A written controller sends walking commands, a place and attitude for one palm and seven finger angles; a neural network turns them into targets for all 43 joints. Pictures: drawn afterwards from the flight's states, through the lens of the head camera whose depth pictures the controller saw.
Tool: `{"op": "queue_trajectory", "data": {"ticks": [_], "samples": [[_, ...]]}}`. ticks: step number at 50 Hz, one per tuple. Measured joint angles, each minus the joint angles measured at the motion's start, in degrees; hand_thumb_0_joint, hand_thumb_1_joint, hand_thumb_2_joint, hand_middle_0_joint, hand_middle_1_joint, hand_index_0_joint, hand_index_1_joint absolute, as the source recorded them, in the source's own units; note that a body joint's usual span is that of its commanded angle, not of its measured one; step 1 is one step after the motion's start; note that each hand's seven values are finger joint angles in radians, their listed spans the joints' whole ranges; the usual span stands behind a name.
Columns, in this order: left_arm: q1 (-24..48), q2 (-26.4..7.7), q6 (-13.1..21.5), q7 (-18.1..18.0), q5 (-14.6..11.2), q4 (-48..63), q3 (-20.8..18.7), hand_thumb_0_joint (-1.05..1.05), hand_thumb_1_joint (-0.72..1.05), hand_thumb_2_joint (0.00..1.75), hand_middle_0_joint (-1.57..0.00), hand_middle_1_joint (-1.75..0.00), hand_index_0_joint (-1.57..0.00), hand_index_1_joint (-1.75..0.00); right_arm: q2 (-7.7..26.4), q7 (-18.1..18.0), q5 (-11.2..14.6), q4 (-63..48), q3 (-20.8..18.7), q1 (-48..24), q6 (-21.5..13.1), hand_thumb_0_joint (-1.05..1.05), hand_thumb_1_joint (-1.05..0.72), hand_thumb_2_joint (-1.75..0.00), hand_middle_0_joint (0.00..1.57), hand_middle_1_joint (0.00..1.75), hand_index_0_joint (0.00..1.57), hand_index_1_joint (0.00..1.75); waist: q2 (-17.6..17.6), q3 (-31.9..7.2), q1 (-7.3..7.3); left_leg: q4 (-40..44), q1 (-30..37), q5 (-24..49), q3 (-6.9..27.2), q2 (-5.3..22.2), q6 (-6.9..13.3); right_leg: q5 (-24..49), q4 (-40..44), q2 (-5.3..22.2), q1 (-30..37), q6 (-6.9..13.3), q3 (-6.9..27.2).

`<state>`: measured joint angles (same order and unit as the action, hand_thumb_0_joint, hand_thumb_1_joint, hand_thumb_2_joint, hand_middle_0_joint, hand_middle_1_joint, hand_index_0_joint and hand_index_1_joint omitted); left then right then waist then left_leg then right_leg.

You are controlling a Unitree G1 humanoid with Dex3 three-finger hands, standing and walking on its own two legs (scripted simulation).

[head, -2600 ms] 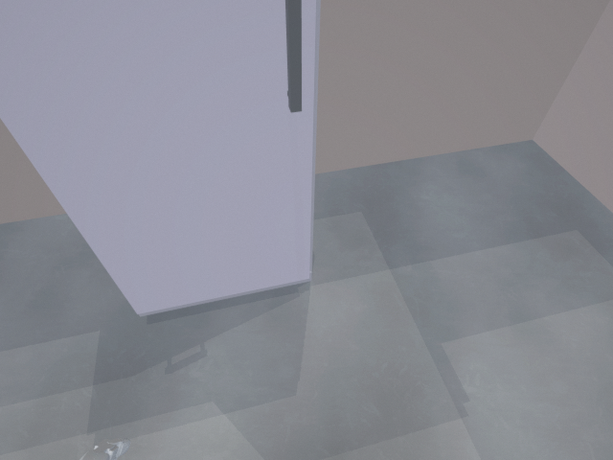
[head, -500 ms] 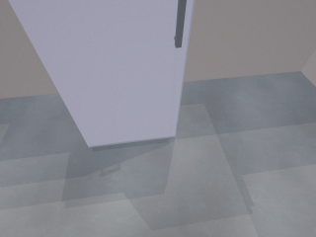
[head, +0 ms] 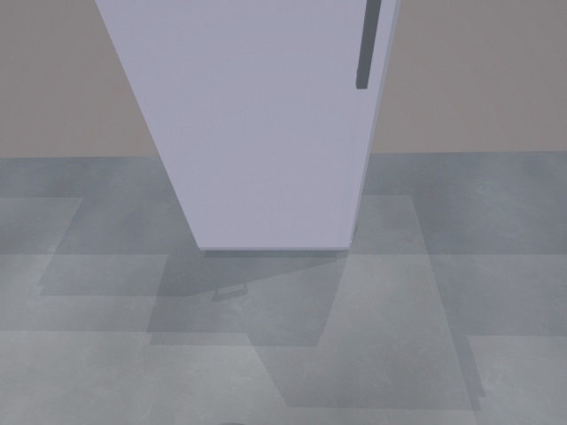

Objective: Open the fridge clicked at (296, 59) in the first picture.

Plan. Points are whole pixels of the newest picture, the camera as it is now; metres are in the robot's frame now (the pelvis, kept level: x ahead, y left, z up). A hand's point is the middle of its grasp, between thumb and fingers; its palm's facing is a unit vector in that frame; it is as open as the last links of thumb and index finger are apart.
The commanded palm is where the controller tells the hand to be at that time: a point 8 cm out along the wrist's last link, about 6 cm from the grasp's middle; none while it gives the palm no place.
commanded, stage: take the last steps up to it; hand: right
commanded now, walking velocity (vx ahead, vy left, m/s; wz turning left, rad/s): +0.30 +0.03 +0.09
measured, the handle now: (369, 16) +0.81 -0.12 +0.19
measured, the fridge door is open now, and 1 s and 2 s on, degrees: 0 0 0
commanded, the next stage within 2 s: come to a stop and stand still in 0.84 s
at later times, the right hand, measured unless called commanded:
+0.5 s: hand out of the picture +0.02 -0.18 -0.20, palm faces +0.04 +0.99 -0.11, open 7.3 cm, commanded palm none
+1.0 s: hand (382, 293) +0.40 -0.16 -0.17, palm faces -0.04 +0.98 -0.18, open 7.3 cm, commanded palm none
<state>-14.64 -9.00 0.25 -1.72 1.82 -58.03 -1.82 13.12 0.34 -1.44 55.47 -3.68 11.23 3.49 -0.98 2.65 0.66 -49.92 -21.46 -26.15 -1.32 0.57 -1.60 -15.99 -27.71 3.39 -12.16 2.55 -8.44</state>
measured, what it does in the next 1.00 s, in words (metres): walks ahead: left foot, then right foot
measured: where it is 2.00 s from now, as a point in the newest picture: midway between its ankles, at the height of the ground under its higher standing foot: (305, 424)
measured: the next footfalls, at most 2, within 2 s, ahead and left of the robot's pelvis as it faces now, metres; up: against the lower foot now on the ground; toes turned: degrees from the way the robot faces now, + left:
left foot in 0.16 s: +0.01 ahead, +0.14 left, +0.00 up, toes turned +6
right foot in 0.48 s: +0.22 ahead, -0.12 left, +0.00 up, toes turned -8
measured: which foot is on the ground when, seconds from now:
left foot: up 0.00-0.14, down 0.16-0.50, up 0.52-0.94, down 0.96-1.00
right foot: down 0.00-0.16, up 0.18-0.46, down 0.48-0.96, up 0.98-1.00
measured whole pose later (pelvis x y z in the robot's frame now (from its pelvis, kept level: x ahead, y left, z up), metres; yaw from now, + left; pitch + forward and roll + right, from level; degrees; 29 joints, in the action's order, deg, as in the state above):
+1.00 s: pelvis +0.28 +0.00 -0.02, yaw +2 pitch -1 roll +0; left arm -23.7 -5.5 1.2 -0.8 1.1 -66.9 -2.2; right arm 8.2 0.1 -1.5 58.1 -2.8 7.2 -3.3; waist 1.5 3.7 2.7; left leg -33.8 -20.3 -11.1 -8.0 3.0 2.1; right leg -28.5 -43.1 3.7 -9.5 0.0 -6.5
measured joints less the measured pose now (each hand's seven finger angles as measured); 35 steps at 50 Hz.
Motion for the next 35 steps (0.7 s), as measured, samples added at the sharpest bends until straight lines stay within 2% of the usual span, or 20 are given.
{"op": "queue_trajectory", "data": {"ticks": [4, 7, 8, 10, 11, 14, 17, 21, 23, 24, 26, 28, 29, 31, 35], "samples": [[-1.6, 0.0, 0.4, 0.5, 0.3, -1.1, -0.2, 0.01, 0.9, 0.9, -0.21, -0.3, -0.2, -0.3, -0.9, 0.7, -0.2, 1.1, 0.5, 0.2, -0.4, 0.01, -0.91, -0.9, 0.19, 0.3, 0.2, 0.3, 1.2, -0.9, 1.16, 8.9, 5.3, -0.8, -2.0, 0.6, 1.1, -0.5, 0.2, 0.7, 0.6, -0.6, -1.1], [-3.9, -0.3, 0.4, 0.8, 0.0, -2.6, -0.4, 0.01, 0.9, 0.9, -0.21, -0.3, -0.2, -0.3, -1.7, 0.9, 0.0, 1.5, 1.0, 0.5, -2.0, 0.01, -0.91, -0.9, 0.19, 0.3, 0.2, 0.3, 1.4, -1.8, 1.39, 20.8, 11.2, 4.5, -3.2, 0.6, 2.4, -2.3, -2.5, 0.8, 0.0, -1.5, -1.5], [-4.8, -0.5, 0.3, 0.9, -0.3, -3.2, -0.4, 0.01, 0.9, 0.9, -0.21, -0.3, -0.2, -0.3, -2.0, 0.7, -0.1, 1.7, 1.1, 0.7, -2.9, 0.01, -0.91, -0.9, 0.19, 0.3, 0.2, 0.3, 1.4, -2.1, 1.13, 23.2, 12.3, 7.0, -2.9, 0.6, 3.0, -4.0, -5.0, 1.0, -0.9, -1.9, -1.5], [-5.6, -1.3, -0.8, 1.3, -0.2, -4.7, -0.6, 0.01, 0.9, 0.9, -0.21, -0.3, -0.2, -0.3, -3.4, 0.2, 0.1, 2.4, 1.5, 1.5, -4.2, 0.0, -0.91, -0.9, 0.19, 0.3, 0.2, 0.3, 3.1, -2.2, 0.77, 22.0, 12.9, 7.3, -3.8, -0.4, 2.6, -10.4, -13.5, 1.7, -3.9, -2.4, 1.0], [-5.8, -1.4, -1.4, 1.6, -0.2, -5.4, -0.7, 0.01, 0.9, 0.9, -0.21, -0.3, -0.2, -0.3, -3.9, 0.0, 0.2, 2.6, 1.6, 2.5, -4.8, 0.0, -0.91, -0.9, 0.19, 0.3, 0.2, 0.3, 3.3, -2.6, 0.36, 22.3, 13.6, 6.8, -3.9, -0.6, 2.5, -11.4, -18.1, 1.6, -5.9, -2.5, 2.0], [-5.2, -1.6, -2.0, 2.3, 0.0, -5.7, -1.2, 0.01, 0.91, 0.9, -0.2, -0.3, -0.2, -0.3, -4.4, -0.9, 0.0, 4.0, 1.4, 6.3, -5.8, 0.0, -0.92, -0.9, 0.2, 0.3, 0.2, 0.3, 2.4, -3.0, -0.35, 25.0, 16.4, 6.5, -3.5, -0.5, 2.1, -8.6, -26.6, 1.7, -11.5, -3.1, 3.0], [-3.7, -1.5, -1.5, 2.7, -0.2, -4.1, -1.7, 0.01, 0.91, 0.9, -0.2, -0.3, -0.2, -0.3, -4.4, -1.0, -0.2, 6.4, 1.5, 9.5, -5.9, 0.0, -0.92, -0.9, 0.2, 0.3, 0.2, 0.3, 1.3, -2.6, -0.26, 27.2, 18.8, 6.5, -3.3, 0.0, 1.3, -4.8, -25.5, 2.6, -15.1, -3.6, 2.8], [-1.2, -1.0, -0.4, 3.2, -0.6, -1.8, -1.9, 0.01, 0.91, 0.9, -0.2, -0.3, -0.2, -0.3, -4.2, -0.8, -0.4, 9.3, 1.5, 12.6, -5.6, 0.0, -0.92, -0.9, 0.2, 0.3, 0.2, 0.3, -0.2, -1.4, -0.86, 27.4, 21.1, 4.2, -3.2, 0.9, -0.1, -1.1, -17.1, 3.2, -15.5, -3.2, 2.4], [-0.1, -0.9, 0.5, 3.2, -0.6, -0.9, -1.8, 0.01, 0.91, 0.9, -0.2, -0.3, -0.2, -0.3, -4.1, -0.7, -0.3, 10.3, 1.4, 13.9, -5.5, 0.0, -0.91, -0.9, 0.2, 0.3, 0.2, 0.3, -0.9, -0.8, -1.27, 25.1, 21.6, 1.7, -3.0, 1.6, -1.1, 0.7, -11.6, 2.6, -13.2, -2.9, 1.7], [0.4, -0.8, 1.3, 3.0, -0.4, -0.5, -1.7, 0.01, 0.91, 0.9, -0.2, -0.3, -0.2, -0.3, -4.0, -0.6, -0.2, 10.7, 1.3, 14.4, -5.4, 0.0, -0.91, -0.9, 0.2, 0.3, 0.2, 0.3, -1.6, -0.3, -1.31, 21.8, 20.9, -0.4, -2.6, 2.4, -1.0, 2.4, -10.0, 2.0, -12.0, -1.9, 1.1], [1.6, -0.2, 2.8, 2.4, 0.0, -0.1, -1.4, 0.01, 0.91, 0.9, -0.2, -0.3, -0.2, -0.3, -3.8, -0.4, 0.3, 11.3, 1.1, 14.2, -4.4, 0.01, -0.91, -0.9, 0.2, 0.3, 0.2, 0.3, -2.6, 0.6, -1.43, 6.5, 14.9, -2.6, -0.9, 3.1, 0.9, 0.5, -12.9, 1.5, -11.8, -0.2, -0.5], [1.7, 0.6, 3.4, 1.6, -0.2, -0.2, -1.0, 0.01, 0.91, 0.9, -0.2, -0.3, -0.2, -0.3, -3.4, -0.2, 0.3, 11.5, 1.0, 13.0, -3.7, 0.01, -0.91, -0.9, 0.2, 0.3, 0.2, 0.3, -2.7, 0.6, -1.12, -9.6, 7.5, -1.3, -0.1, 2.3, 2.3, -1.4, -12.0, 1.3, -9.6, 0.4, -1.5], [1.4, 1.1, 3.6, 1.3, -0.2, -0.5, -0.8, 0.0, 0.91, 0.9, -0.2, -0.3, -0.2, -0.3, -3.1, -0.1, 0.2, 11.3, 0.8, 12.0, -3.6, 0.01, -0.91, -0.9, 0.2, 0.3, 0.2, 0.3, -2.8, 0.5, -0.91, -14.5, 4.3, 0.9, -0.5, 2.4, 2.6, -1.1, -10.2, 1.0, -8.0, 0.2, -1.9], [0.2, 1.7, 4.0, 0.2, -0.3, -1.5, -0.8, 0.0, 0.93, 0.9, -0.2, -0.3, -0.2, -0.3, -2.5, 0.2, -0.1, 10.3, 0.4, 9.4, -3.7, 0.01, -0.91, -0.9, 0.19, 0.3, 0.2, 0.3, -2.8, 0.3, -0.74, -17.9, -0.7, 4.7, -1.5, 3.0, 2.4, 0.1, -5.7, 0.0, -4.8, 0.3, -2.2], [-3.0, 2.2, 3.9, 0.2, -0.6, -4.1, -0.4, 0.0, 0.93, 0.9, -0.2, -0.3, -0.2, -0.3, -2.5, 0.2, -0.3, 6.7, 0.1, 4.7, -4.0, 0.01, -0.91, -0.9, 0.19, 0.3, 0.2, 0.3, -2.0, -0.8, -0.94, -12.3, -6.8, 9.5, -2.9, 4.4, 1.3, 2.0, 2.2, -1.4, 0.9, 0.7, -2.4]]}}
